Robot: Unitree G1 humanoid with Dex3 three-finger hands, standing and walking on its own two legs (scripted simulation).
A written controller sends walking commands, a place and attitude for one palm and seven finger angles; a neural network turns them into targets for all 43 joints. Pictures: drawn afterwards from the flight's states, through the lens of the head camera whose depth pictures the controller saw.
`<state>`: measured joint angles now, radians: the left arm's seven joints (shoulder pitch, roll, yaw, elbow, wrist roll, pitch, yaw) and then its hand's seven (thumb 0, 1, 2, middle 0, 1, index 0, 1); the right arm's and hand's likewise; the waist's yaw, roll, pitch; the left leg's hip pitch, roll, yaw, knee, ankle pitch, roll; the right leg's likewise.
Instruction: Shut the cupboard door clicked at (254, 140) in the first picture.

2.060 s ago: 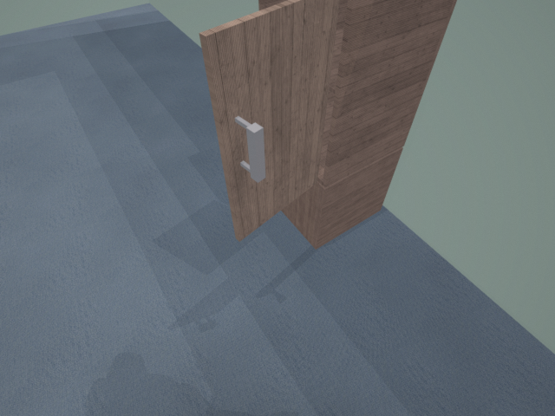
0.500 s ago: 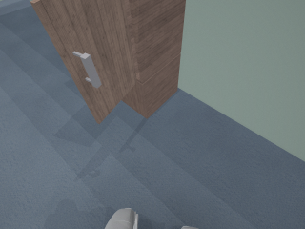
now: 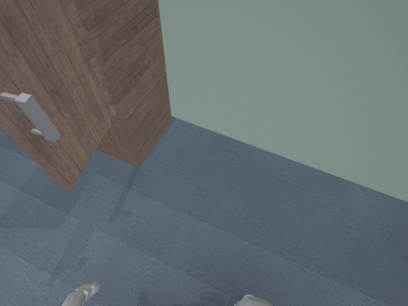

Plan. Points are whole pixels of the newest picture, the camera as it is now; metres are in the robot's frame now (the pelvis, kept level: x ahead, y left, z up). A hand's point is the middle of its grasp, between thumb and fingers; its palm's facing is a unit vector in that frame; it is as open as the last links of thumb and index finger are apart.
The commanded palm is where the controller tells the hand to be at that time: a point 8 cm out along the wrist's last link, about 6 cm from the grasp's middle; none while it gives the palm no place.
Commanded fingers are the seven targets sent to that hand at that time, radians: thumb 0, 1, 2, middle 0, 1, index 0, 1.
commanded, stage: walk around to get in front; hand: left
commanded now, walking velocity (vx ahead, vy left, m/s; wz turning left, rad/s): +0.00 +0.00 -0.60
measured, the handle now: (31, 117) +0.49 +0.46 +0.01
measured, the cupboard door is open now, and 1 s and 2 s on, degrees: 100 100 100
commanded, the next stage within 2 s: none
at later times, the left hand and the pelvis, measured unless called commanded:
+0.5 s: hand (135, 275) +0.19 +0.17 -0.17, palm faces -0.28 -0.94 -0.18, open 7.4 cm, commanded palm none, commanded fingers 0.00 0.90 0.90 -0.20 -0.30 -0.20 -0.30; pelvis +0.02 +0.01 +0.01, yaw -18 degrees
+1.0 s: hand (168, 272) +0.20 +0.10 -0.17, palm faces -0.55 -0.80 -0.23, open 7.4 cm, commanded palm none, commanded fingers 0.00 0.90 0.90 -0.20 -0.30 -0.20 -0.30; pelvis +0.03 -0.03 +0.00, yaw -36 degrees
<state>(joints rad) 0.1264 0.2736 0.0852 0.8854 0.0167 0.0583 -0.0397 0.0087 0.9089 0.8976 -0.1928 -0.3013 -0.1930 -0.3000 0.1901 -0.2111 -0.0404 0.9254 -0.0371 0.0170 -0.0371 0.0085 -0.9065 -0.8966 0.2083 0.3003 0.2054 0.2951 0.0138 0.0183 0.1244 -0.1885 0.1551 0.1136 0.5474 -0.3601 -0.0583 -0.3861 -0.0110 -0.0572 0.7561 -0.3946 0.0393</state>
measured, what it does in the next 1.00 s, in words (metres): steps on the spot, turning right: right foot, then left foot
